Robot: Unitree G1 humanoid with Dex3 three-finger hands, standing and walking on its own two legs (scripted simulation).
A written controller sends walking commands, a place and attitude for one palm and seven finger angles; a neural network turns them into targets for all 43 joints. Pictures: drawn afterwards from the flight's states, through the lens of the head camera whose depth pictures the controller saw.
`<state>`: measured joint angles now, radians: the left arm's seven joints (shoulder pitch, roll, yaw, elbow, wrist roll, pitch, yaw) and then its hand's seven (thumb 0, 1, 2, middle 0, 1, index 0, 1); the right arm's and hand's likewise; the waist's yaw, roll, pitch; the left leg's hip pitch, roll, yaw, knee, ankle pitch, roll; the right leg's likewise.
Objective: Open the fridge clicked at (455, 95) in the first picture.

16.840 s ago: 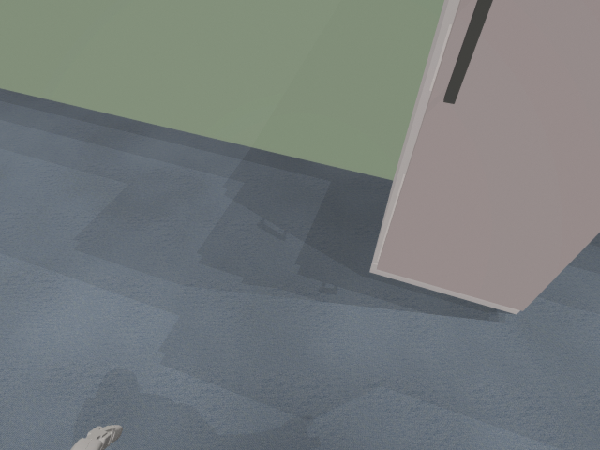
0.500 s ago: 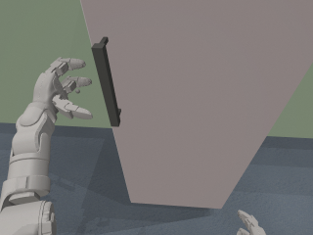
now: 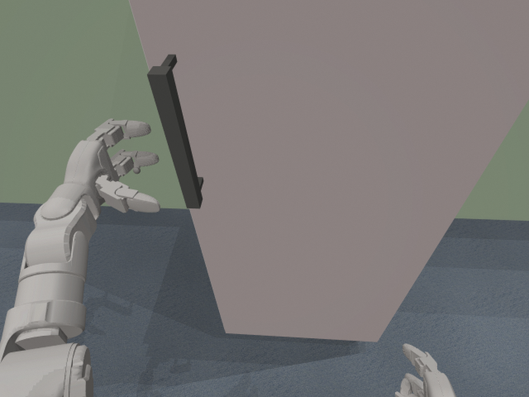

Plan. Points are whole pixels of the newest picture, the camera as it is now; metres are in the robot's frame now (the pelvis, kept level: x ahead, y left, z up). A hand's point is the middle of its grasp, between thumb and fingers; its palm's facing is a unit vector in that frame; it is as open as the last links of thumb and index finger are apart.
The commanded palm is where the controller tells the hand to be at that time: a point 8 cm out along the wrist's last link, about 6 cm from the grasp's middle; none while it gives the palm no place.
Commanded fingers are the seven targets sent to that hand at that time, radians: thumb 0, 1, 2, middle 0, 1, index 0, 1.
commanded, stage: move the hooked fingers beside the handle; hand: left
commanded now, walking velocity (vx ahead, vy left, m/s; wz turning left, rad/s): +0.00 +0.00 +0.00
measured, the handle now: (183, 140) +0.44 +0.15 +0.19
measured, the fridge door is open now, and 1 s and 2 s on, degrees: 0 0 0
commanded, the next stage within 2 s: feel for the door with the fingertips in 0.54 s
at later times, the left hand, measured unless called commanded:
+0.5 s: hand (131, 143) +0.39 +0.20 +0.22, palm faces +0.01 -1.00 -0.01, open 14.0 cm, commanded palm +0.36 +0.26 +0.19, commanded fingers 0.00 -0.50 0.30 -0.30 -1.20 -0.30 -1.20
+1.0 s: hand (154, 160) +0.39 +0.18 +0.19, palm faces -0.01 -1.00 -0.01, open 14.0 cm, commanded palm +0.36 +0.24 +0.19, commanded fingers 0.00 -0.50 0.30 -0.30 -1.20 -0.30 -1.20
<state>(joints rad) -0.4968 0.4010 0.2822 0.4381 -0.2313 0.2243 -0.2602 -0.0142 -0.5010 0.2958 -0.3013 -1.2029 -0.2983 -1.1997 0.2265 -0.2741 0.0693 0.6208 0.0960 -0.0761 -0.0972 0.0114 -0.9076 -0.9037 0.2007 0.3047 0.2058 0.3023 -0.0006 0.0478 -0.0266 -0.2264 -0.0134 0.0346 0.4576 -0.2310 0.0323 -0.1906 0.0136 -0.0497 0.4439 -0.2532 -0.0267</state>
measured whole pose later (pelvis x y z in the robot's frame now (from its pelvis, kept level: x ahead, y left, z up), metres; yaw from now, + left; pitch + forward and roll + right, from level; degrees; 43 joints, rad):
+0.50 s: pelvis +0.01 -0.01 +0.00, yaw -1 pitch -1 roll +0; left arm -0.53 0.40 0.32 0.41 -0.25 0.15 -0.27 -0.02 -0.50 0.30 -0.31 -1.20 -0.30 -1.20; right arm 0.24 -0.26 0.08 0.65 0.10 -0.08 -0.09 0.01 -0.91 -0.90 0.20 0.30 0.21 0.30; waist 0.00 0.03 -0.06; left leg -0.20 0.00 0.04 0.45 -0.24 0.02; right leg -0.16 0.02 -0.04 0.43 -0.26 -0.03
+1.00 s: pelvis +0.00 +0.00 +0.00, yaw +0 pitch +0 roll +0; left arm -0.53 0.36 0.25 0.41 -0.25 0.24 -0.23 -0.01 -0.50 0.30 -0.30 -1.20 -0.30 -1.20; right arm 0.21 -0.26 0.07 0.62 0.09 -0.06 -0.09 0.01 -0.91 -0.90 0.20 0.30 0.21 0.30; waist 0.00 0.05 -0.04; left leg -0.22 -0.01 0.03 0.45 -0.23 0.03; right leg -0.19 0.02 -0.05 0.44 -0.25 -0.03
